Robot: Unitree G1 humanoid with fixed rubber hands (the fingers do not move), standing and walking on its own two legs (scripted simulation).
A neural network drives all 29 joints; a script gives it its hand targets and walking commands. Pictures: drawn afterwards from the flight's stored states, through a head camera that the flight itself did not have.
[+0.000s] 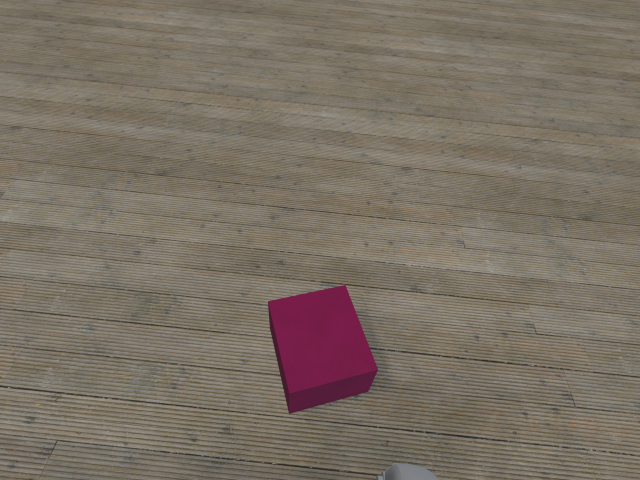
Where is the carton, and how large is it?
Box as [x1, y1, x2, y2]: [268, 285, 377, 413]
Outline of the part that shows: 345,285 268,301 270,329 289,413 367,391 374,377 377,368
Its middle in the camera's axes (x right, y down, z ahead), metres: -0.01 +0.34 +1.22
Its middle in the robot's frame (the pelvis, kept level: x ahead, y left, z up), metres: +0.59 -0.02 -0.68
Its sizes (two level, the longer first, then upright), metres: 0.293 0.257 0.179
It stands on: the floor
